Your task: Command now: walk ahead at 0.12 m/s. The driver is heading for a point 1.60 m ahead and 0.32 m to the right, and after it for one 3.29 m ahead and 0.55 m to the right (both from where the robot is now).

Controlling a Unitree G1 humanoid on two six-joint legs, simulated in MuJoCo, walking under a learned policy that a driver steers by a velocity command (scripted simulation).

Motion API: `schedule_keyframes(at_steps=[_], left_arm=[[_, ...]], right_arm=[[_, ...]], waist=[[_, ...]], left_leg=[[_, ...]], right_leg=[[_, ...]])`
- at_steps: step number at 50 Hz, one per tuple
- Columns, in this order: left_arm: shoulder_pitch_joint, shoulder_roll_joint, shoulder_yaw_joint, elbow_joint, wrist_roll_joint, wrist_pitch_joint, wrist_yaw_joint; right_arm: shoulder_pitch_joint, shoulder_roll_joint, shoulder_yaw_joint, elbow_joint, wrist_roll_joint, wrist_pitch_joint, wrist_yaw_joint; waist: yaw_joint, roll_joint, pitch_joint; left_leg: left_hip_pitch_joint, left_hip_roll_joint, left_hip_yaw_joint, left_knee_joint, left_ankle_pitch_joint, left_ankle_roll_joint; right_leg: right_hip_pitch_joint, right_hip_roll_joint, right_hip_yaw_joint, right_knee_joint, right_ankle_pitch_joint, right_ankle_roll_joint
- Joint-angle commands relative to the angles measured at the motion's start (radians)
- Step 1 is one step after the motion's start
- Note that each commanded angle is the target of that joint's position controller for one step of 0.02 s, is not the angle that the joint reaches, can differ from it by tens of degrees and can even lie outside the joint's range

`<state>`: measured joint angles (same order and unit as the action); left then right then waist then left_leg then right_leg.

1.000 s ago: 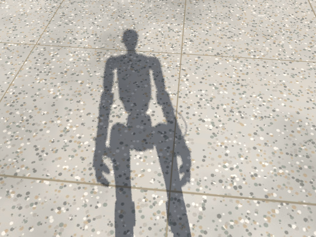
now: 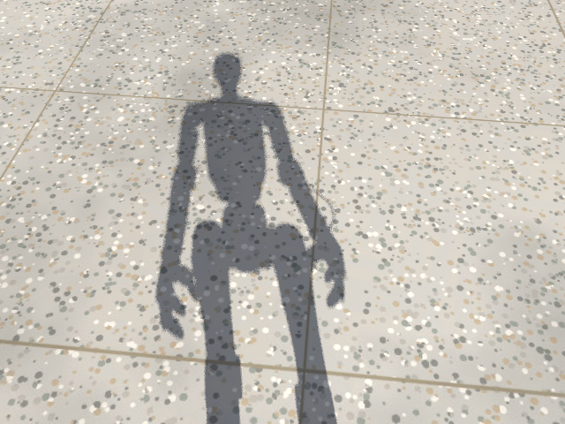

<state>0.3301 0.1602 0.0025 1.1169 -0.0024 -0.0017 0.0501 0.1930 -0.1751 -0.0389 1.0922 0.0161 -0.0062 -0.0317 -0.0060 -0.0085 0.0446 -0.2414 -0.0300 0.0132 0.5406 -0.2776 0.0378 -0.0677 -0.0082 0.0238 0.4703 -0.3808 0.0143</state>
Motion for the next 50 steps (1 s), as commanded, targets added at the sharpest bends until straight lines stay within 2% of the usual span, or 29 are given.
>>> schedule_keyframes(at_steps=[1, 3, 5, 6, 8, 9, 10, 11, 12, 13, 14, 15, 16, 18, 23, 29, 31, 33, 34, 35, 36, 37, 38, 39, 40, 42, 44, 47, 50], left_arm=[[0.110, 0.065, 0.014, 0.004, -0.009, -0.004, 0.005], [0.087, 0.051, 0.011, -0.025, -0.014, -0.024, 0.006], [0.062, 0.022, 0.005, -0.053, -0.018, -0.056, -0.003], [0.052, 0.027, 0.009, -0.060, -0.017, -0.067, -0.009], [0.100, 0.027, 0.018, -0.053, -0.022, -0.082, -0.021], [0.157, 0.019, 0.019, -0.035, -0.022, -0.088, -0.024], [0.236, 0.015, 0.023, -0.003, -0.019, -0.090, -0.023], [0.342, 0.072, 0.043, 0.038, -0.004, -0.089, -0.020], [0.436, 0.193, 0.074, 0.042, -0.011, -0.097, -0.027], [0.388, 0.214, 0.074, 0.023, 0.009, -0.111, -0.034], [0.312, 0.146, 0.057, -0.005, 0.007, -0.125, -0.035], [0.265, 0.115, 0.047, -0.021, -0.003, -0.129, -0.042], [0.232, 0.112, 0.044, -0.034, -0.010, -0.127, -0.050], [0.242, 0.067, 0.028, -0.039, -0.003, -0.109, -0.053], [0.288, 0.118, 0.027, -0.058, 0.013, -0.090, -0.032], [0.294, 0.167, 0.047, -0.056, -0.009, -0.095, -0.030], [0.262, 0.192, 0.058, -0.063, -0.005, -0.090, -0.030], [0.213, 0.202, 0.062, -0.078, 0.005, -0.078, -0.031], [0.184, 0.181, 0.051, -0.111, 0.018, -0.081, -0.036], [0.323, -0.001, 0.006, -0.113, 0.004, -0.102, -0.052], [0.247, 0.080, 0.026, -0.108, -0.027, -0.134, -0.057], [0.136, 0.139, 0.045, -0.151, -0.054, -0.145, -0.055], [0.072, 0.153, 0.048, -0.169, -0.050, -0.146, -0.045], [0.050, 0.152, 0.060, -0.169, -0.036, -0.137, -0.034], [0.084, 0.126, 0.064, -0.166, -0.027, -0.119, -0.031], [0.100, 0.095, 0.066, -0.169, -0.028, -0.093, -0.027], [0.029, 0.111, 0.073, -0.202, -0.020, -0.083, -0.024], [-0.116, 0.127, 0.077, -0.255, -0.005, -0.086, -0.027], [-0.235, 0.112, 0.068, -0.287, -0.007, -0.093, -0.039]], right_arm=[[0.062, -0.109, -0.025, -0.007, 0.010, 0.000, -0.007], [0.093, -0.130, -0.033, -0.009, 0.016, -0.017, -0.005], [0.159, -0.170, -0.045, -0.002, 0.017, -0.042, 0.004], [0.173, -0.183, -0.049, -0.004, 0.008, -0.051, 0.006], [0.076, -0.190, -0.046, -0.045, 0.004, -0.066, 0.009], [-0.013, -0.182, -0.042, -0.078, 0.017, -0.065, 0.011], [-0.108, -0.163, -0.036, -0.113, 0.029, -0.059, 0.013], [-0.145, -0.113, -0.025, -0.134, 0.028, -0.059, 0.015], [-0.163, -0.068, -0.011, -0.168, 0.030, -0.073, 0.018], [-0.167, -0.094, -0.016, -0.182, 0.034, -0.090, 0.018], [-0.118, -0.110, -0.018, -0.164, 0.038, -0.099, 0.023], [-0.064, -0.113, -0.019, -0.140, 0.033, -0.103, 0.030], [-0.052, -0.120, -0.024, -0.131, 0.020, -0.107, 0.032], [-0.082, -0.116, -0.029, -0.137, 0.009, -0.107, 0.042], [-0.294, -0.045, 0.003, -0.224, 0.011, -0.094, 0.058], [-0.408, -0.097, 0.009, -0.298, 0.023, -0.101, 0.080], [-0.341, -0.140, -0.010, -0.296, 0.018, -0.108, 0.082], [-0.040, -0.221, -0.055, -0.213, 0.025, -0.104, 0.067], [0.170, -0.291, -0.077, -0.165, 0.013, -0.095, 0.053], [0.246, -0.344, -0.082, -0.142, -0.013, -0.093, 0.060], [0.211, -0.251, -0.058, -0.133, -0.011, -0.096, 0.064], [0.096, -0.200, -0.042, -0.147, -0.004, -0.103, 0.064], [-0.007, -0.161, -0.028, -0.171, -0.004, -0.110, 0.069], [-0.053, -0.127, -0.018, -0.174, -0.014, -0.117, 0.077], [-0.062, -0.110, -0.012, -0.163, -0.024, -0.122, 0.080], [-0.035, -0.109, -0.009, -0.140, -0.020, -0.122, 0.077], [0.002, -0.143, -0.012, -0.121, -0.020, -0.125, 0.064], [0.077, -0.178, -0.016, -0.105, -0.021, -0.116, 0.041], [0.137, -0.195, -0.017, -0.101, -0.013, -0.107, 0.030]], waist=[[-0.004, 0.023, 0.028], [-0.018, 0.079, 0.118], [-0.034, 0.164, 0.131], [-0.033, 0.163, 0.116], [0.029, 0.153, 0.098], [0.081, 0.147, 0.098], [0.135, 0.115, 0.112], [0.158, -0.027, 0.082], [0.177, -0.265, 0.064], [0.143, -0.263, 0.122], [0.087, -0.140, 0.153], [0.056, -0.094, 0.134], [0.040, -0.063, 0.113], [0.044, -0.067, 0.084], [0.090, -0.078, 0.112], [0.072, -0.112, 0.137], [0.011, -0.144, 0.056], [-0.142, -0.164, -0.130], [-0.213, -0.071, -0.274], [-0.112, 0.248, -0.469], [-0.140, 0.202, -0.419], [-0.101, 0.169, -0.226], [-0.058, 0.052, -0.147], [-0.020, 0.011, -0.101], [0.021, 0.035, -0.094], [0.045, 0.068, -0.055], [0.048, 0.069, -0.006], [0.016, 0.048, 0.022], [-0.022, 0.047, 0.024]], left_leg=[[0.056, 0.039, -0.066, -0.096, -0.257, 0.067], [-0.012, 0.118, -0.200, -0.182, -0.525, 0.115], [0.007, 0.262, -0.443, -0.301, -0.621, 0.200], [-0.037, 0.313, -0.545, -0.350, -0.625, 0.234], [-0.146, 0.334, -0.551, -0.371, -0.569, 0.232], [-0.226, 0.294, -0.450, -0.352, -0.504, 0.190], [-0.342, 0.198, -0.282, -0.271, -0.412, 0.123], [-0.448, 0.082, -0.109, -0.005, -0.264, 0.057], [-0.573, -0.010, 0.044, 0.300, -0.165, 0.008], [-0.654, 0.020, -0.033, 0.465, -0.229, 0.026], [-0.699, 0.070, -0.079, 0.562, -0.139, 0.040], [-0.706, 0.088, -0.074, 0.596, -0.058, 0.048], [-0.698, 0.110, -0.067, 0.585, 0.004, 0.049], [-0.643, 0.131, -0.034, 0.526, 0.087, 0.035], [-0.530, 0.094, 0.044, 0.248, 0.244, -0.003], [-0.420, 0.066, 0.054, 0.042, 0.253, 0.041], [-0.278, 0.021, 0.075, 0.020, 0.207, 0.074], [0.108, -0.021, 0.086, 0.000, 0.221, 0.126], [0.457, 0.166, -0.133, 0.022, 0.179, 0.183], [0.756, 0.434, -0.663, -0.125, -0.045, 0.350], [0.672, 0.412, -0.783, -0.259, -0.109, 0.320], [0.496, 0.385, -0.610, -0.279, -0.038, 0.271], [0.309, 0.353, -0.462, -0.304, 0.096, 0.242], [0.166, 0.311, -0.352, -0.329, 0.187, 0.219], [0.081, 0.273, -0.277, -0.357, 0.201, 0.204], [0.000, 0.241, -0.208, -0.408, 0.197, 0.207], [-0.034, 0.236, -0.171, -0.443, 0.213, 0.217], [0.028, 0.240, -0.155, -0.455, 0.248, 0.215], [0.078, 0.216, -0.106, -0.449, 0.281, 0.181]], right_leg=[[-0.187, 0.036, -0.043, -0.017, -0.130, -0.053], [-0.300, 0.027, -0.038, 0.059, -0.248, -0.082], [-0.376, 0.029, -0.065, 0.203, -0.158, -0.092], [-0.340, 0.020, -0.050, 0.271, -0.126, -0.104], [-0.247, -0.010, -0.020, 0.297, -0.130, -0.138], [-0.132, -0.019, -0.028, 0.159, -0.104, -0.160], [0.038, -0.003, -0.042, -0.030, -0.062, -0.173], [0.173, -0.078, 0.101, -0.122, -0.078, -0.176], [0.231, -0.300, 0.475, -0.327, -0.259, -0.256], [0.154, -0.390, 0.659, -0.372, -0.268, -0.309], [0.160, -0.369, 0.591, -0.358, -0.204, -0.293], [0.180, -0.322, 0.476, -0.346, -0.081, -0.254], [0.191, -0.293, 0.387, -0.347, 0.039, -0.222], [0.184, -0.231, 0.226, -0.345, 0.274, -0.177], [0.067, -0.176, 0.089, -0.372, 0.446, -0.170], [0.138, -0.234, 0.048, -0.353, 0.564, -0.169], [0.188, -0.246, 0.025, -0.231, 0.905, -0.148], [0.108, -0.201, -0.016, 0.105, 1.147, -0.109], [-0.155, -0.149, -0.028, 0.423, 0.832, -0.081], [-0.505, 0.060, 0.021, 0.800, -0.075, -0.025], [-0.605, 0.041, 0.158, 0.953, -0.148, -0.057], [-0.680, -0.012, 0.110, 0.975, -0.075, -0.074], [-0.624, -0.071, 0.083, 0.933, 0.029, -0.081], [-0.563, -0.104, 0.065, 0.885, 0.083, -0.082], [-0.490, -0.134, 0.074, 0.843, 0.115, -0.087], [-0.461, -0.148, 0.060, 0.775, 0.119, -0.087], [-0.521, -0.163, 0.047, 0.693, 0.171, -0.067], [-0.647, -0.173, 0.037, 0.519, 0.323, -0.035], [-0.633, -0.141, 0.008, 0.306, 0.459, -0.031]])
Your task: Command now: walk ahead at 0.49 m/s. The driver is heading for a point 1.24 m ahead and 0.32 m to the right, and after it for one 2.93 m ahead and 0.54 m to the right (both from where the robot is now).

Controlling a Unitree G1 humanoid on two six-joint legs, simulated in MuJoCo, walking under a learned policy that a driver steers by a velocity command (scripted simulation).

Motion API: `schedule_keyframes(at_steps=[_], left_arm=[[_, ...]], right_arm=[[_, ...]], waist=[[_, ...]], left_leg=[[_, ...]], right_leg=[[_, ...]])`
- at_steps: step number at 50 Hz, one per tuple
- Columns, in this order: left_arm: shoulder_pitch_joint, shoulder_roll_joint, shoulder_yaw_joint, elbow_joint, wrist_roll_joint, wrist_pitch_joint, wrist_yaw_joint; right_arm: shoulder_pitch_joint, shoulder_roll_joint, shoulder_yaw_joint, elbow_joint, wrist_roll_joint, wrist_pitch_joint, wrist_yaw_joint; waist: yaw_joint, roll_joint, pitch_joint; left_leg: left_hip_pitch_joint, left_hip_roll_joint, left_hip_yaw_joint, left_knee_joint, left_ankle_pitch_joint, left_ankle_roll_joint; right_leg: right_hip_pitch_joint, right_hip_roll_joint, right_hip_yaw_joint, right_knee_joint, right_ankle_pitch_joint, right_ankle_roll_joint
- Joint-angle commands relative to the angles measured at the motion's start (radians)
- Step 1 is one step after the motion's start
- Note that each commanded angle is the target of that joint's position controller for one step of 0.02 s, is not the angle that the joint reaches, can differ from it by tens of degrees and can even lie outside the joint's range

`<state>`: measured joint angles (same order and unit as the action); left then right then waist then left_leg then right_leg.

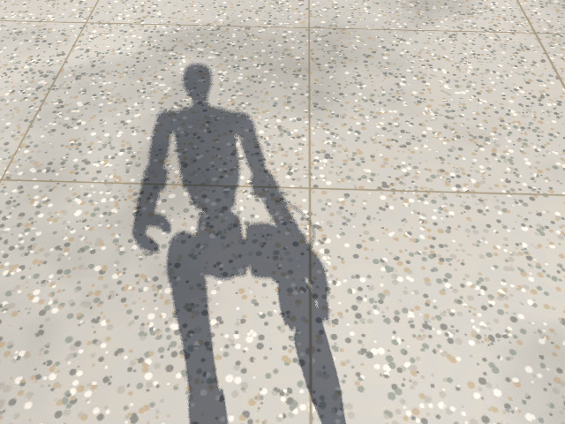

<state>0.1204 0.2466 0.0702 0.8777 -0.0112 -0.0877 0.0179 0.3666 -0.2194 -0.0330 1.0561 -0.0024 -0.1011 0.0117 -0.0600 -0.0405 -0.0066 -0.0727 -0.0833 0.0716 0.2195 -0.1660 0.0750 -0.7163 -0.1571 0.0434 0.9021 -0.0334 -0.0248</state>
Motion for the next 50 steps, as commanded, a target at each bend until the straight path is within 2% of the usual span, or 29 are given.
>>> schedule_keyframes(at_steps=[1, 5, 7, 9, 10, 11, 12, 13, 14, 15, 16, 17, 19, 20, 22, 25, 29, 34, 37, 38, 39, 40, 41, 42, 43, 44, 45, 47, 50], left_arm=[[-0.063, 0.022, -0.003, -0.057, 0.000, -0.009, -0.012], [-0.188, 0.024, -0.014, -0.099, -0.012, -0.015, -0.036], [-0.219, 0.034, -0.016, -0.122, -0.014, -0.022, -0.050], [-0.178, 0.061, -0.007, -0.123, -0.015, -0.029, -0.059], [-0.103, 0.088, 0.006, -0.106, -0.014, -0.032, -0.058], [0.063, 0.133, 0.032, -0.054, -0.013, -0.033, -0.054], [0.268, 0.214, 0.056, -0.008, 0.000, -0.032, -0.044], [0.359, 0.297, 0.074, 0.022, 0.012, -0.027, -0.049], [0.348, 0.194, 0.045, 0.017, 0.008, -0.028, -0.050], [0.250, 0.146, 0.028, 0.000, 0.004, -0.030, -0.047], [0.157, 0.116, 0.015, -0.021, 0.006, -0.030, -0.046], [0.103, 0.088, 0.007, -0.026, 0.012, -0.031, -0.051], [0.088, 0.059, -0.001, -0.012, 0.019, -0.036, -0.057], [0.106, 0.067, 0.001, 0.000, 0.016, -0.038, -0.056], [0.136, 0.102, 0.009, 0.017, 0.016, -0.040, -0.046], [0.185, 0.118, 0.012, 0.036, 0.014, -0.031, -0.027], [0.245, 0.126, 0.012, 0.058, 0.003, -0.023, -0.016], [0.311, 0.139, 0.019, 0.090, -0.010, -0.005, -0.008], [0.286, 0.157, 0.031, 0.087, -0.013, 0.007, 0.000], [0.264, 0.158, 0.031, 0.080, -0.013, 0.011, 0.001], [0.251, 0.132, 0.022, 0.070, -0.007, 0.014, 0.000], [0.243, 0.082, 0.003, 0.037, 0.008, 0.014, -0.002], [0.364, -0.045, -0.028, 0.019, -0.008, -0.004, -0.004], [0.342, 0.060, -0.005, 0.031, -0.030, -0.016, -0.004], [0.262, 0.120, 0.012, 0.008, -0.043, -0.018, -0.003], [0.221, 0.115, 0.014, 0.000, -0.038, -0.013, 0.002], [0.198, 0.106, 0.022, -0.005, -0.024, -0.005, 0.006], [0.223, 0.064, 0.026, -0.010, -0.025, 0.022, 0.000], [0.182, 0.045, 0.028, -0.042, -0.021, 0.048, -0.003]], right_arm=[[-0.016, -0.156, -0.024, -0.061, 0.010, -0.010, -0.015], [0.065, -0.169, -0.028, -0.035, 0.019, 0.003, -0.016], [0.081, -0.176, -0.033, -0.026, 0.021, 0.014, -0.019], [0.064, -0.191, -0.041, -0.028, 0.022, 0.023, -0.021], [0.038, -0.199, -0.043, -0.035, 0.021, 0.027, -0.021], [0.020, -0.180, -0.036, -0.043, 0.016, 0.033, -0.020], [0.015, -0.146, -0.019, -0.070, 0.001, 0.031, -0.019], [0.140, -0.002, 0.022, -0.077, 0.006, 0.008, -0.008], [0.098, -0.088, 0.003, -0.064, 0.030, -0.019, -0.003], [-0.002, -0.158, -0.015, -0.099, 0.051, -0.034, -0.001], [-0.062, -0.162, -0.017, -0.114, 0.050, -0.037, -0.008], [-0.091, -0.151, -0.024, -0.118, 0.034, -0.030, -0.015], [-0.050, -0.111, -0.028, -0.109, 0.024, 0.000, -0.017], [-0.039, -0.092, -0.027, -0.105, 0.023, 0.011, -0.018], [-0.083, -0.089, -0.030, -0.123, 0.018, 0.024, -0.021], [-0.201, -0.094, -0.035, -0.160, 0.009, 0.026, -0.020], [-0.340, -0.078, -0.031, -0.197, 0.011, 0.017, -0.011], [-0.467, -0.086, -0.026, -0.243, 0.022, -0.004, 0.010], [-0.416, -0.128, -0.039, -0.241, 0.024, -0.021, 0.019], [-0.344, -0.150, -0.052, -0.222, 0.023, -0.025, 0.016], [-0.194, -0.194, -0.076, -0.178, 0.021, -0.029, 0.009], [-0.010, -0.270, -0.096, -0.148, 0.003, -0.031, -0.001], [0.053, -0.339, -0.111, -0.131, -0.005, -0.021, 0.002], [0.031, -0.237, -0.083, -0.144, -0.003, -0.022, 0.003], [-0.046, -0.174, -0.065, -0.162, 0.003, -0.024, 0.001], [-0.119, -0.146, -0.055, -0.172, 0.002, -0.023, 0.001], [-0.170, -0.117, -0.048, -0.172, -0.001, -0.022, 0.003], [-0.196, -0.098, -0.045, -0.160, -0.012, -0.024, 0.001], [-0.175, -0.134, -0.058, -0.142, -0.012, -0.031, -0.012]], waist=[[0.018, 0.079, 0.078], [-0.025, 0.084, 0.105], [-0.023, 0.094, 0.109], [0.015, 0.116, 0.081], [0.064, 0.129, 0.033], [0.143, 0.119, -0.064], [0.212, 0.038, -0.219], [0.156, -0.236, -0.369], [0.177, -0.184, -0.384], [0.161, -0.138, -0.227], [0.129, -0.047, -0.149], [0.098, -0.001, -0.085], [0.047, -0.024, -0.055], [0.038, -0.022, -0.042], [0.033, -0.014, -0.005], [0.059, -0.006, 0.031], [0.100, -0.015, 0.062], [0.128, -0.026, 0.099], [0.080, -0.054, 0.068], [0.036, -0.061, 0.031], [-0.029, -0.045, -0.063], [-0.091, 0.061, -0.227], [-0.028, 0.358, -0.345], [-0.045, 0.295, -0.331], [-0.037, 0.225, -0.203], [-0.008, 0.147, -0.130], [0.018, 0.129, -0.070], [0.060, 0.166, -0.029], [0.070, 0.120, 0.013]], left_leg=[[-0.074, 0.266, -0.151, -0.125, 0.167, 0.136], [0.048, 0.302, -0.146, -0.079, 0.151, 0.129], [0.115, 0.335, -0.156, -0.036, 0.178, 0.120], [0.149, 0.353, -0.157, 0.030, 0.303, 0.102], [0.146, 0.338, -0.137, 0.117, 0.474, 0.087], [0.104, 0.285, -0.095, 0.304, 0.605, 0.062], [-0.101, 0.226, -0.045, 0.613, 0.427, 0.025], [-0.519, 0.034, -0.039, 0.988, -0.193, -0.043], [-0.637, 0.055, -0.194, 1.129, -0.379, -0.025], [-0.703, 0.109, -0.185, 1.156, -0.314, -0.006], [-0.667, 0.163, -0.157, 1.116, -0.223, -0.004], [-0.623, 0.194, -0.145, 1.047, -0.167, -0.008], [-0.521, 0.228, -0.149, 0.963, -0.113, -0.011], [-0.510, 0.230, -0.140, 0.934, -0.105, -0.017], [-0.558, 0.239, -0.133, 0.860, -0.049, -0.033], [-0.648, 0.240, -0.130, 0.698, 0.097, -0.055], [-0.615, 0.204, -0.098, 0.479, 0.254, -0.061], [-0.582, 0.165, -0.101, 0.321, 0.215, -0.063], [-0.451, 0.141, -0.101, 0.266, 0.129, -0.045], [-0.344, 0.119, -0.081, 0.247, 0.099, -0.033], [-0.136, 0.116, -0.076, 0.245, 0.092, -0.007], [0.164, 0.293, -0.252, 0.268, 0.076, 0.053], [0.478, 0.519, -0.682, 0.163, -0.073, 0.192], [0.432, 0.503, -0.766, 0.090, -0.196, 0.180], [0.308, 0.478, -0.609, 0.079, -0.195, 0.132], [0.166, 0.445, -0.488, 0.052, -0.131, 0.106], [0.049, 0.407, -0.393, 0.015, -0.073, 0.092], [-0.064, 0.367, -0.263, -0.044, -0.003, 0.083], [-0.089, 0.369, -0.149, -0.086, 0.111, 0.103]], right_leg=[[0.031, 0.023, -0.026, -0.182, 0.135, 0.010], [0.024, 0.054, -0.045, -0.315, 0.104, 0.006], [0.024, 0.064, -0.044, -0.357, 0.039, -0.014], [0.111, 0.089, -0.058, -0.392, -0.034, -0.042], [0.230, 0.122, -0.084, -0.408, -0.050, -0.063], [0.444, 0.155, -0.107, -0.420, -0.036, -0.093], [0.771, 0.003, 0.061, -0.388, 0.000, -0.160], [1.138, -0.238, 0.548, -0.494, -0.178, -0.324], [1.137, -0.244, 0.683, -0.591, -0.236, -0.311], [1.006, -0.210, 0.524, -0.599, -0.177, -0.259], [0.852, -0.172, 0.387, -0.621, -0.069, -0.234], [0.719, -0.131, 0.295, -0.654, 0.011, -0.218], [0.601, -0.084, 0.203, -0.714, 0.040, -0.204], [0.574, -0.076, 0.174, -0.735, 0.060, -0.212], [0.554, -0.076, 0.136, -0.770, 0.084, -0.223], [0.586, -0.070, 0.099, -0.798, 0.063, -0.213], [0.599, -0.038, 0.042, -0.806, 0.032, -0.180], [0.680, -0.070, 0.081, -0.738, 0.004, -0.175], [0.701, -0.095, 0.127, -0.658, 0.046, -0.151], [0.690, -0.077, 0.122, -0.584, 0.140, -0.136], [0.639, -0.017, 0.086, -0.417, 0.223, -0.109], [0.455, 0.064, 0.025, -0.103, 0.026, -0.068], [0.066, 0.218, -0.023, 0.235, -0.505, -0.007], [-0.028, 0.167, 0.102, 0.388, -0.552, -0.015], [-0.080, 0.121, 0.095, 0.419, -0.467, -0.030], [-0.044, 0.072, 0.071, 0.398, -0.376, -0.032], [-0.003, 0.042, 0.069, 0.350, -0.311, -0.032], [0.081, 0.007, 0.067, 0.298, -0.252, -0.034], [0.035, -0.002, 0.065, 0.243, -0.173, -0.023]])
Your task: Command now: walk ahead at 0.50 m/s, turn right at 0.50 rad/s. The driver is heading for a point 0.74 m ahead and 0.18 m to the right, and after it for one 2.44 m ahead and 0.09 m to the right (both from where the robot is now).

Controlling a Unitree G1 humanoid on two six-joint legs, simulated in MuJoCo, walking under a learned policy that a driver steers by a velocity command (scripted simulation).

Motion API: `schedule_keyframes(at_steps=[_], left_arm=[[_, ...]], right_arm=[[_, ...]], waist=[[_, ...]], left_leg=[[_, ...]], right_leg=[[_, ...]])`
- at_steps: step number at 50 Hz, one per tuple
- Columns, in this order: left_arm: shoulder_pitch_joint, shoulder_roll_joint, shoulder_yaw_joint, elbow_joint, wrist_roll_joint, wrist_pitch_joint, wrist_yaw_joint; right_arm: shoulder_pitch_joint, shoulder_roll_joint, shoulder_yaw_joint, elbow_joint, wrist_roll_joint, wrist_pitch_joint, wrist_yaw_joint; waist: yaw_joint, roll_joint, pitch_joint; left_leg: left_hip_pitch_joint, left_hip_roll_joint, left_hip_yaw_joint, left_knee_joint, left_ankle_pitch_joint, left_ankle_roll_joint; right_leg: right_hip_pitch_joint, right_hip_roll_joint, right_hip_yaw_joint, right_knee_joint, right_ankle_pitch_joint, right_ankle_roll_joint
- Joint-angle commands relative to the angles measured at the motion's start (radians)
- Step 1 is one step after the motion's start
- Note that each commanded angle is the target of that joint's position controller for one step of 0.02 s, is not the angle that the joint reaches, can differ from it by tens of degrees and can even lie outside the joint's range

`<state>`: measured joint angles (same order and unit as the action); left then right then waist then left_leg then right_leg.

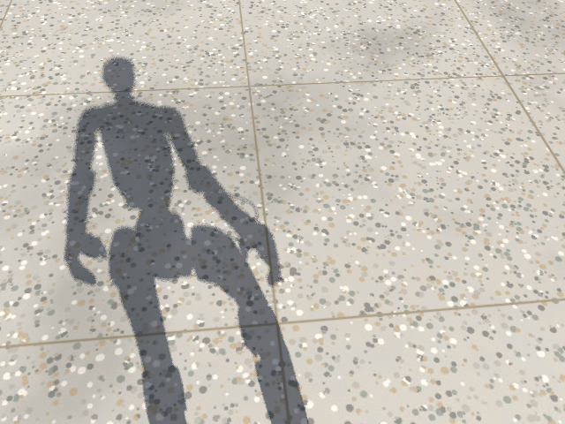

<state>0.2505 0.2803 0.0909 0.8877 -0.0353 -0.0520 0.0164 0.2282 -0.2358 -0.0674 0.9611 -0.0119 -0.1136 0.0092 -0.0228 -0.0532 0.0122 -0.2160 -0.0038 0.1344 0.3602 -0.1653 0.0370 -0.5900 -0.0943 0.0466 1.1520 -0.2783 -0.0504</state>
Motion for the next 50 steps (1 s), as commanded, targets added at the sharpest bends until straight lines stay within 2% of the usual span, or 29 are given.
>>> schedule_keyframes(at_steps=[1, 7, 10, 12, 13, 14, 15, 16, 17, 18, 19, 20, 21, 22, 23, 24, 26, 30, 33, 35, 39, 41, 43, 44, 45, 46, 47, 49, 50], left_arm=[[0.028, 0.014, 0.009, -0.064, 0.007, 0.016, -0.002], [-0.148, 0.000, -0.004, -0.131, 0.015, 0.009, -0.035], [-0.243, -0.006, -0.013, -0.178, 0.014, 0.009, -0.055], [-0.276, 0.001, -0.014, -0.207, 0.011, 0.012, -0.067], [-0.276, 0.011, -0.011, -0.218, 0.010, 0.013, -0.072], [-0.256, 0.028, -0.002, -0.225, 0.014, 0.014, -0.076], [-0.195, 0.054, 0.012, -0.218, 0.018, 0.015, -0.076], [-0.058, 0.094, 0.035, -0.187, 0.017, 0.012, -0.075], [0.083, 0.162, 0.069, -0.151, 0.022, 0.012, -0.058], [0.119, 0.273, 0.086, -0.139, 0.028, 0.018, -0.032], [0.081, 0.307, 0.080, -0.201, 0.050, 0.006, -0.043], [0.088, 0.229, 0.058, -0.210, 0.047, 0.004, -0.054], [0.037, 0.188, 0.047, -0.209, 0.033, -0.002, -0.053], [-0.025, 0.158, 0.041, -0.217, 0.019, -0.004, -0.049], [-0.071, 0.134, 0.033, -0.228, 0.017, 0.000, -0.043], [-0.092, 0.130, 0.029, -0.238, 0.032, 0.004, -0.039], [-0.093, 0.149, 0.034, -0.242, 0.042, 0.001, -0.034], [-0.073, 0.167, 0.037, -0.247, 0.028, 0.018, -0.007], [-0.072, 0.169, 0.035, -0.257, 0.022, 0.041, 0.011], [-0.075, 0.162, 0.030, -0.259, 0.029, 0.050, 0.017], [-0.064, 0.142, 0.015, -0.253, 0.042, 0.059, 0.014], [-0.070, 0.129, 0.005, -0.254, 0.039, 0.062, 0.010], [-0.074, 0.104, -0.010, -0.255, 0.032, 0.063, 0.013], [-0.036, 0.071, -0.021, -0.261, 0.052, 0.058, 0.014], [0.057, 0.060, -0.021, -0.253, 0.050, 0.050, 0.012], [0.000, 0.113, -0.012, -0.263, 0.054, 0.046, 0.013], [-0.053, 0.155, 0.003, -0.270, 0.043, 0.050, 0.014], [-0.067, 0.145, 0.011, -0.254, 0.036, 0.073, 0.019], [-0.051, 0.119, 0.005, -0.244, 0.034, 0.083, 0.017]], right_arm=[[-0.027, -0.127, -0.027, -0.043, -0.004, -0.017, -0.014], [0.023, -0.167, -0.037, -0.037, 0.002, 0.000, -0.033], [0.074, -0.185, -0.044, -0.027, 0.013, 0.017, -0.034], [0.089, -0.198, -0.049, -0.024, 0.023, 0.030, -0.032], [0.083, -0.209, -0.053, -0.026, 0.027, 0.037, -0.032], [0.058, -0.223, -0.056, -0.035, 0.029, 0.044, -0.034], [0.042, -0.240, -0.061, -0.045, 0.034, 0.054, -0.038], [0.020, -0.246, -0.061, -0.054, 0.039, 0.065, -0.042], [0.024, -0.235, -0.055, -0.063, 0.040, 0.063, -0.042], [0.053, -0.110, -0.019, -0.105, -0.021, 0.049, -0.036], [0.138, -0.097, -0.001, -0.135, -0.003, 0.019, -0.022], [0.019, -0.179, -0.022, -0.142, 0.034, 0.003, -0.018], [-0.033, -0.170, -0.019, -0.165, 0.046, 0.000, -0.021], [-0.032, -0.160, -0.021, -0.142, 0.027, 0.007, -0.035], [-0.030, -0.174, -0.029, -0.143, 0.013, 0.021, -0.044], [-0.018, -0.182, -0.035, -0.146, 0.011, 0.040, -0.046], [-0.001, -0.154, -0.033, -0.158, 0.005, 0.064, -0.050], [-0.066, -0.139, -0.027, -0.191, -0.004, 0.082, -0.059], [-0.137, -0.139, -0.024, -0.218, 0.001, 0.089, -0.055], [-0.159, -0.137, -0.021, -0.224, 0.006, 0.090, -0.050], [-0.174, -0.143, -0.018, -0.236, 0.008, 0.079, -0.036], [-0.159, -0.141, -0.017, -0.239, 0.010, 0.068, -0.026], [-0.110, -0.138, -0.015, -0.231, 0.000, 0.053, -0.016], [-0.090, -0.199, -0.024, -0.238, -0.019, 0.051, -0.019], [-0.119, -0.245, -0.031, -0.239, -0.031, 0.061, -0.025], [-0.088, -0.164, -0.012, -0.229, -0.027, 0.064, -0.025], [-0.080, -0.153, -0.007, -0.230, -0.019, 0.062, -0.024], [-0.098, -0.184, -0.015, -0.230, 0.000, 0.066, -0.027], [-0.124, -0.181, -0.013, -0.230, 0.005, 0.071, -0.028]], waist=[[0.030, 0.118, 0.004], [-0.020, 0.096, 0.053], [-0.054, 0.091, 0.087], [-0.055, 0.102, 0.096], [-0.043, 0.112, 0.089], [-0.017, 0.129, 0.073], [0.022, 0.151, 0.026], [0.097, 0.147, -0.046], [0.165, 0.102, -0.130], [0.096, -0.162, -0.202], [0.046, -0.216, -0.433], [0.113, -0.017, -0.425], [0.091, 0.000, -0.297], [0.053, 0.075, -0.205], [0.024, 0.060, -0.160], [-0.002, 0.041, -0.148], [-0.023, 0.022, -0.155], [-0.009, -0.012, -0.168], [0.016, -0.037, -0.153], [0.029, -0.058, -0.138], [0.048, -0.086, -0.124], [0.039, -0.091, -0.125], [-0.002, -0.066, -0.116], [0.022, 0.042, -0.151], [0.098, 0.250, -0.147], [0.047, 0.300, -0.162], [0.013, 0.265, -0.147], [0.015, 0.200, -0.124], [0.032, 0.186, -0.117]], left_leg=[[0.064, 0.291, -0.182, -0.232, 0.136, 0.144], [0.134, 0.277, -0.016, -0.244, 0.191, 0.120], [0.221, 0.300, 0.027, -0.221, 0.207, 0.113], [0.281, 0.318, 0.050, -0.181, 0.262, 0.101], [0.301, 0.323, 0.065, -0.144, 0.351, 0.092], [0.306, 0.318, 0.086, -0.070, 0.569, 0.078], [0.307, 0.309, 0.099, 0.047, 0.792, 0.064], [0.280, 0.279, 0.116, 0.235, 0.903, 0.039], [0.143, 0.229, 0.127, 0.478, 0.755, -0.019], [-0.193, 0.125, 0.106, 0.824, -0.163, -0.078], [-0.432, -0.033, -0.107, 1.097, -0.552, -0.112], [-0.474, 0.020, -0.220, 1.124, -0.481, -0.094], [-0.511, 0.052, -0.203, 1.058, -0.386, -0.076], [-0.487, 0.093, -0.202, 0.984, -0.314, -0.079], [-0.439, 0.112, -0.205, 0.927, -0.274, -0.082], [-0.374, 0.117, -0.210, 0.902, -0.252, -0.080], [-0.336, 0.096, -0.200, 0.836, -0.221, -0.093], [-0.383, 0.063, -0.212, 0.683, -0.124, -0.119], [-0.389, 0.043, -0.231, 0.551, -0.053, -0.128], [-0.373, 0.040, -0.233, 0.473, -0.025, -0.128], [-0.276, 0.024, -0.213, 0.369, -0.083, -0.116], [-0.213, 0.012, -0.195, 0.280, -0.101, -0.091], [-0.043, 0.038, -0.205, 0.035, 0.157, -0.044], [0.075, 0.181, -0.324, 0.036, 0.409, 0.005], [0.146, 0.321, -0.468, 0.059, 0.643, 0.149], [0.113, 0.396, -0.579, 0.017, 0.593, 0.255], [0.119, 0.378, -0.575, 0.006, 0.541, 0.261], [0.108, 0.325, -0.491, 0.015, 0.487, 0.217], [0.080, 0.296, -0.443, 0.015, 0.461, 0.190]], right_leg=[[-0.119, -0.063, 0.069, -0.041, 0.109, 0.009], [-0.133, -0.043, -0.008, -0.333, 0.315, 0.018], [-0.150, -0.032, -0.056, -0.428, 0.286, 0.004], [-0.144, -0.019, -0.085, -0.468, 0.216, -0.015], [-0.115, -0.002, -0.106, -0.484, 0.170, -0.029], [-0.055, 0.033, -0.138, -0.498, 0.123, -0.045], [0.040, 0.083, -0.176, -0.503, 0.081, -0.062], [0.209, 0.137, -0.198, -0.568, 0.131, -0.088], [0.465, 0.153, -0.151, -0.654, 0.307, -0.125], [0.747, -0.088, 0.178, -0.598, 0.736, -0.191], [0.967, -0.310, 0.673, -0.699, 0.746, -0.426], [0.928, -0.267, 0.563, -0.734, 0.813, -0.372], [0.808, -0.220, 0.403, -0.731, 0.808, -0.324], [0.663, -0.161, 0.311, -0.747, 0.748, -0.272], [0.539, -0.132, 0.268, -0.773, 0.717, -0.255], [0.449, -0.115, 0.246, -0.795, 0.719, -0.246], [0.380, -0.095, 0.217, -0.806, 0.779, -0.250], [0.380, -0.069, 0.221, -0.798, 0.691, -0.226], [0.380, -0.048, 0.263, -0.798, 0.454, -0.188], [0.380, -0.048, 0.278, -0.798, 0.346, -0.176], [0.376, -0.058, 0.309, -0.741, 0.399, -0.180], [0.392, -0.059, 0.333, -0.694, 0.466, -0.171], [0.355, -0.006, 0.327, -0.646, 0.388, -0.105], [0.300, 0.061, 0.263, -0.550, 0.220, -0.048], [0.175, 0.190, 0.137, -0.440, -0.157, 0.011], [0.147, 0.163, 0.099, -0.363, -0.305, 0.056], [0.124, 0.145, 0.098, -0.254, -0.337, 0.079], [0.086, 0.130, 0.088, -0.128, -0.320, 0.114], [0.113, 0.110, 0.085, -0.154, -0.292, 0.123]])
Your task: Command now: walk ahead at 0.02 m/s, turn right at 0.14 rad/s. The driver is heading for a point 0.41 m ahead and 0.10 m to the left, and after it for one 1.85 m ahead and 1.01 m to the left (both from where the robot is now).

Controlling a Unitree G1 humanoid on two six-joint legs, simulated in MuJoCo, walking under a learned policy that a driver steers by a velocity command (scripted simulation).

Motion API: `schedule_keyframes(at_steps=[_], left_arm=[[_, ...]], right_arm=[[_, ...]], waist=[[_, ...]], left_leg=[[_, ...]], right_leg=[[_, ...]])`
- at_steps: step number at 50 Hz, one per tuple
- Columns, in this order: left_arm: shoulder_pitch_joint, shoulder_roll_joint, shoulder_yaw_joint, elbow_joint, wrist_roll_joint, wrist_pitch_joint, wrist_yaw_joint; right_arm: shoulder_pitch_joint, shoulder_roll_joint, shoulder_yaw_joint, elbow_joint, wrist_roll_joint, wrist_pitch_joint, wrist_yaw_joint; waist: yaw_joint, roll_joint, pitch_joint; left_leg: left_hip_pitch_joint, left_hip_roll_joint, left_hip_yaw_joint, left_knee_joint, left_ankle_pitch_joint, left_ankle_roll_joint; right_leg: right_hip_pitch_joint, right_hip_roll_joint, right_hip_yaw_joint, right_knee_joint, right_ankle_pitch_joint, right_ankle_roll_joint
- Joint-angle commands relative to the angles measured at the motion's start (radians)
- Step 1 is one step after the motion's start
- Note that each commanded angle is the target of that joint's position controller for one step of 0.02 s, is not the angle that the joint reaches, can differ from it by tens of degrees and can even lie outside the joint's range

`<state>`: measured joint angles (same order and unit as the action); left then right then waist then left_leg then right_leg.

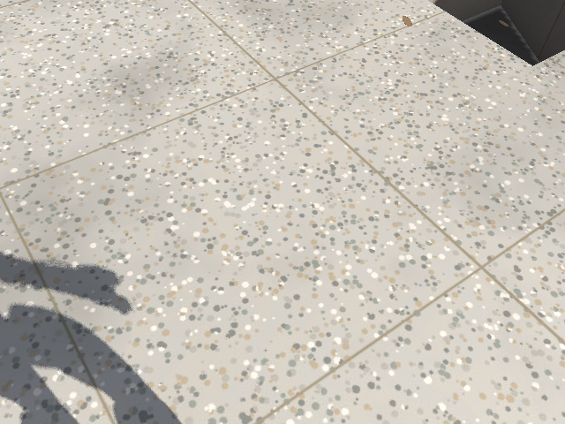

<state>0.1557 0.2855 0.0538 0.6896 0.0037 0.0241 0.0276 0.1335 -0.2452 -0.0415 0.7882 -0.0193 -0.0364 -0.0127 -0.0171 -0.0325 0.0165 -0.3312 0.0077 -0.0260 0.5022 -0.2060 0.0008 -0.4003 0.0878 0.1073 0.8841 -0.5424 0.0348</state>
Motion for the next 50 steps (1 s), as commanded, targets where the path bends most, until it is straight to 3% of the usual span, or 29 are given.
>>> schedule_keyframes(at_steps=[1, 3, 6, 7, 8, 9, 10, 11, 15, 17, 19, 20, 22, 24, 25, 26, 27, 28, 29, 30, 31, 36, 39, 43, 46, 47, 48, 49, 50], left_arm=[[0.056, 0.076, 0.030, -0.036, -0.008, 0.011, 0.003], [0.040, 0.026, 0.012, -0.024, -0.010, 0.008, -0.003], [0.065, 0.036, 0.019, 0.008, -0.013, 0.007, -0.009], [0.055, 0.044, 0.020, 0.011, -0.002, 0.008, -0.010], [0.054, 0.089, 0.027, 0.001, 0.012, 0.009, -0.005], [0.044, 0.158, 0.044, 0.001, 0.017, 0.013, 0.002], [0.046, 0.137, 0.046, 0.011, 0.018, 0.011, -0.003], [0.032, 0.119, 0.043, 0.004, 0.021, 0.006, -0.004], [0.068, 0.153, 0.060, 0.007, 0.011, -0.015, 0.019], [0.078, 0.148, 0.062, -0.005, 0.004, -0.022, 0.031], [0.106, 0.161, 0.065, -0.004, -0.003, -0.041, 0.034], [0.095, 0.166, 0.067, -0.002, -0.012, -0.051, 0.032], [0.027, 0.175, 0.070, -0.012, -0.027, -0.055, 0.021], [-0.025, 0.149, 0.063, -0.020, -0.022, -0.051, 0.007], [-0.017, 0.101, 0.049, -0.024, -0.010, -0.057, 0.001], [-0.040, 0.020, 0.026, -0.090, 0.009, -0.073, 0.000], [-0.069, 0.061, 0.028, -0.118, -0.026, -0.103, -0.002], [-0.081, 0.105, 0.038, -0.114, -0.054, -0.123, -0.012], [-0.068, 0.126, 0.044, -0.095, -0.040, -0.135, -0.017], [-0.060, 0.119, 0.046, -0.075, -0.013, -0.140, -0.015], [-0.054, 0.125, 0.052, -0.069, 0.002, -0.141, -0.019], [-0.128, 0.058, 0.037, -0.083, 0.007, -0.128, -0.029], [-0.214, 0.024, 0.023, -0.103, 0.000, -0.122, -0.042], [-0.261, 0.058, 0.031, -0.116, -0.009, -0.118, -0.058], [-0.156, 0.108, 0.050, -0.082, 0.002, -0.135, -0.056], [-0.087, 0.123, 0.056, -0.066, 0.015, -0.144, -0.050], [0.013, 0.167, 0.061, -0.063, 0.038, -0.151, -0.043], [0.041, 0.193, 0.057, -0.057, 0.049, -0.140, -0.039], [0.054, 0.159, 0.054, -0.043, 0.018, -0.123, -0.045]], right_arm=[[-0.055, -0.164, -0.037, -0.056, 0.013, 0.002, -0.004], [-0.051, -0.146, -0.034, -0.047, 0.012, 0.020, 0.000], [-0.026, -0.141, -0.029, -0.030, 0.023, 0.029, 0.004], [0.008, -0.125, -0.021, -0.017, 0.024, 0.025, 0.008], [0.022, -0.116, -0.014, -0.013, 0.017, 0.016, 0.017], [0.040, -0.115, -0.013, -0.018, 0.006, 0.004, 0.027], [-0.007, -0.114, -0.012, -0.027, 0.011, 0.001, 0.027], [-0.051, -0.138, -0.018, -0.037, 0.016, 0.003, 0.024], [-0.028, -0.149, -0.036, -0.054, 0.029, 0.026, 0.009], [-0.027, -0.125, -0.037, -0.067, 0.033, 0.033, 0.015], [-0.080, -0.119, -0.038, -0.103, 0.047, 0.034, 0.032], [-0.086, -0.114, -0.036, -0.113, 0.053, 0.032, 0.038], [-0.016, -0.111, -0.035, -0.087, 0.053, 0.025, 0.052], [0.193, -0.122, -0.056, 0.010, 0.045, 0.019, 0.056], [0.291, -0.171, -0.079, 0.036, 0.045, 0.015, 0.053], [0.329, -0.327, -0.106, 0.004, 0.036, -0.003, 0.042], [0.327, -0.295, -0.085, -0.032, 0.024, -0.029, 0.056], [0.276, -0.239, -0.069, -0.041, 0.024, -0.045, 0.054], [0.237, -0.200, -0.058, -0.053, 0.032, -0.051, 0.049], [0.198, -0.194, -0.052, -0.068, 0.033, -0.046, 0.041], [0.181, -0.188, -0.048, -0.078, 0.029, -0.042, 0.033], [0.239, -0.203, -0.055, -0.077, 0.033, -0.022, -0.008], [0.267, -0.208, -0.064, -0.068, 0.042, 0.007, -0.028], [0.274, -0.212, -0.075, -0.079, 0.049, 0.034, -0.041], [0.206, -0.200, -0.075, -0.110, 0.042, 0.030, -0.043], [0.181, -0.183, -0.069, -0.122, 0.043, 0.024, -0.037], [0.171, -0.131, -0.050, -0.153, 0.027, 0.018, -0.031], [0.358, -0.046, -0.027, -0.138, 0.008, 0.018, -0.027], [0.452, -0.156, -0.041, -0.109, 0.028, 0.023, -0.018]], waist=[[0.040, 0.168, -0.110], [0.021, 0.211, -0.114], [0.031, 0.223, -0.126], [0.020, 0.206, -0.116], [0.011, 0.145, -0.118], [-0.028, 0.011, -0.097], [-0.006, -0.073, -0.086], [0.011, -0.073, -0.036], [0.021, -0.140, 0.007], [0.041, -0.186, -0.019], [0.068, -0.162, 0.046], [0.059, -0.140, 0.076], [0.016, -0.104, 0.061], [-0.070, -0.061, -0.009], [-0.105, 0.073, -0.033], [-0.078, 0.401, -0.040], [-0.094, 0.321, -0.085], [-0.065, 0.222, 0.000], [-0.041, 0.138, 0.030], [-0.022, 0.082, 0.036], [-0.008, 0.090, 0.033], [-0.009, 0.096, 0.010], [-0.031, 0.146, -0.006], [-0.037, 0.155, -0.021], [0.011, 0.179, -0.070], [0.053, 0.164, -0.115], [0.090, 0.084, -0.257], [-0.004, -0.190, -0.381], [-0.013, -0.197, -0.450]], left_leg=[[0.159, 0.236, -0.220, -0.128, 0.479, 0.196], [0.145, 0.184, -0.154, -0.120, 0.465, 0.176], [0.140, 0.164, -0.138, -0.093, 0.325, 0.159], [0.096, 0.149, -0.151, -0.101, 0.225, 0.123], [0.021, 0.132, -0.146, -0.092, 0.110, 0.073], [-0.031, 0.060, -0.079, -0.063, 0.007, 0.029], [0.018, 0.017, -0.018, -0.022, -0.045, -0.008], [0.002, 0.003, -0.010, 0.021, -0.024, -0.020], [-0.096, -0.009, 0.010, 0.172, -0.006, 0.004], [-0.151, -0.009, 0.052, 0.326, -0.231, 0.023], [-0.272, 0.051, 0.017, 0.432, -0.349, 0.053], [-0.294, 0.072, 0.005, 0.399, -0.361, 0.068], [-0.140, 0.056, 0.058, 0.254, -0.270, 0.085], [0.206, -0.056, 0.176, 0.111, -0.090, 0.077], [0.349, -0.026, 0.062, 0.029, -0.103, 0.104], [0.454, 0.267, -0.553, -0.189, -0.176, 0.260], [0.470, 0.367, -0.830, -0.337, -0.332, 0.391], [0.442, 0.371, -0.768, -0.329, -0.353, 0.374], [0.401, 0.324, -0.643, -0.295, -0.293, 0.324], [0.353, 0.278, -0.535, -0.281, -0.195, 0.281], [0.314, 0.234, -0.448, -0.287, -0.094, 0.253], [0.286, 0.140, -0.228, -0.244, 0.500, 0.202], [0.209, 0.097, -0.186, -0.188, 0.559, 0.148], [0.227, 0.121, -0.283, -0.124, 0.485, 0.134], [0.277, 0.119, -0.312, -0.002, 0.584, 0.114], [0.273, 0.072, -0.285, 0.101, 0.634, 0.085], [0.155, 0.013, -0.267, 0.317, 0.425, 0.050], [-0.114, -0.156, -0.214, 0.638, -0.489, -0.013], [-0.184, -0.118, -0.230, 0.792, -0.530, -0.036]], right_leg=[[-0.030, -0.077, -0.009, 0.030, -0.004, 0.043], [0.059, -0.075, -0.063, -0.142, 0.078, 0.045], [0.203, -0.061, -0.106, -0.447, 0.324, 0.017], [0.271, -0.072, -0.082, -0.512, 0.386, -0.005], [0.351, -0.141, -0.019, -0.494, 0.463, -0.033], [0.333, -0.199, 0.023, -0.450, 0.471, -0.083], [0.223, -0.206, 0.030, -0.481, 0.296, -0.116], [0.182, -0.206, 0.040, -0.516, 0.215, -0.118], [0.176, -0.296, 0.078, -0.522, 0.353, -0.153], [0.197, -0.381, 0.151, -0.565, 0.181, -0.209], [0.217, -0.466, 0.240, -0.633, 0.004, -0.251], [0.231, -0.470, 0.234, -0.641, -0.017, -0.240], [0.182, -0.407, 0.106, -0.619, 0.049, -0.191], [0.024, -0.301, -0.073, -0.456, 0.109, -0.136], [-0.076, -0.232, -0.180, -0.186, 0.182, -0.083], [-0.368, -0.087, -0.213, 0.231, -0.022, 0.010], [-0.496, -0.055, -0.029, 0.359, -0.066, -0.010], [-0.561, -0.109, -0.005, 0.393, 0.009, -0.037], [-0.541, -0.146, -0.008, 0.356, 0.108, -0.057], [-0.494, -0.171, -0.013, 0.285, 0.191, -0.060], [-0.429, -0.181, -0.018, 0.210, 0.253, -0.055], [-0.317, -0.104, -0.078, -0.064, 0.441, 0.003], [-0.197, -0.050, -0.099, -0.236, 0.549, 0.013], [-0.127, -0.025, -0.067, -0.347, 0.566, 0.000], [0.005, -0.030, -0.066, -0.423, 0.552, -0.047], [0.130, -0.045, -0.086, -0.504, 0.674, -0.077], [0.404, -0.207, 0.055, -0.447, 0.925, -0.154], [0.695, -0.483, 0.372, -0.374, 1.362, -0.344], [0.673, -0.543, 0.555, -0.440, 1.056, -0.411]])
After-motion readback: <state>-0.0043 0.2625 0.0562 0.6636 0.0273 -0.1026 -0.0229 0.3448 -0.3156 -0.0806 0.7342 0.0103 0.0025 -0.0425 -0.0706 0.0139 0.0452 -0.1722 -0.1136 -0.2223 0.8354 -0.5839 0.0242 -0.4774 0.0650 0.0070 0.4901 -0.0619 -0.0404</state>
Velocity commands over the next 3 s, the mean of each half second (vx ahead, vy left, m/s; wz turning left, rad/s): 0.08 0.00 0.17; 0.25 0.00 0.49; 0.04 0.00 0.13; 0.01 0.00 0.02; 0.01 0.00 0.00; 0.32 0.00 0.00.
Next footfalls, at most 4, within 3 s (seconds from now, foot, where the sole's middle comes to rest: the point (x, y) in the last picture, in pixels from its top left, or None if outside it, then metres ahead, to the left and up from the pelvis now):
0.16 right None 0.02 -0.15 -0.77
0.96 right None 0.39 0.04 -0.77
1.26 left None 0.23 0.23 -0.77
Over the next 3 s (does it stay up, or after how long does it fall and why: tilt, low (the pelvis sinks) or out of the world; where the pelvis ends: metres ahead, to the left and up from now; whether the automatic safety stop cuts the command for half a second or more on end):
stays up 0.43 0.14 0.01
